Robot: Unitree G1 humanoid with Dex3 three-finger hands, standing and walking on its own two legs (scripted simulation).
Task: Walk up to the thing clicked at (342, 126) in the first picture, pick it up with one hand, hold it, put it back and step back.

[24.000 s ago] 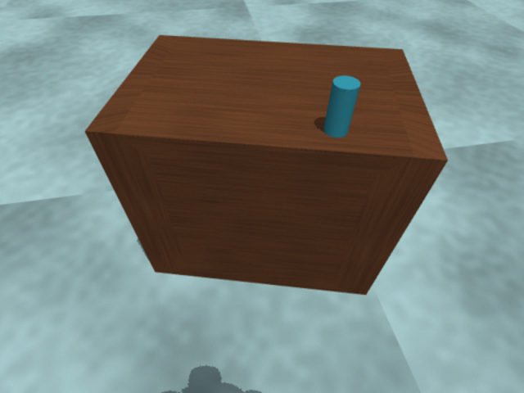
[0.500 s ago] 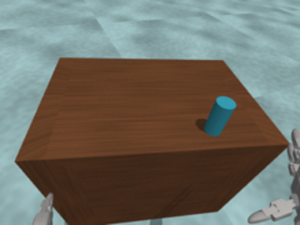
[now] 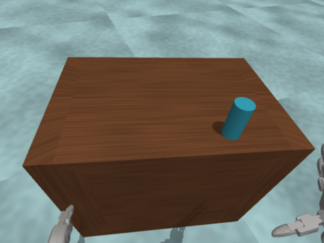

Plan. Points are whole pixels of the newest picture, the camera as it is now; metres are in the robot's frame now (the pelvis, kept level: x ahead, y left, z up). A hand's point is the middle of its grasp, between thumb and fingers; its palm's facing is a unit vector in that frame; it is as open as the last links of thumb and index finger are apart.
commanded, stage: home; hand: right
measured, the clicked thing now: (237, 119) +0.46 -0.27 +0.04
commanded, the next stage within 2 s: none
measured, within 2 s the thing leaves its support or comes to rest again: neither
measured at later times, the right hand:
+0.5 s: hand (223, 227) +0.19 -0.18 -0.10, palm faces +0.07 +0.98 -0.20, open 17.4 cm
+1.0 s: hand (230, 230) +0.19 -0.21 -0.13, palm faces -0.07 +0.95 -0.31, open 17.6 cm
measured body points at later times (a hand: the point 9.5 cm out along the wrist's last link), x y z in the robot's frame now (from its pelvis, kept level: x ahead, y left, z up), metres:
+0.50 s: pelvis +0.02 -0.01 +0.00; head +0.04 -0.02 +0.45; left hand +0.18 +0.22 -0.09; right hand +0.18 -0.23 -0.08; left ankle +0.04 +0.13 -0.74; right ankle -0.01 -0.14 -0.74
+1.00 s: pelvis +0.03 -0.01 +0.00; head +0.04 -0.01 +0.44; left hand +0.15 +0.25 -0.12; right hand +0.19 -0.26 -0.10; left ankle +0.04 +0.13 -0.74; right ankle -0.01 -0.14 -0.74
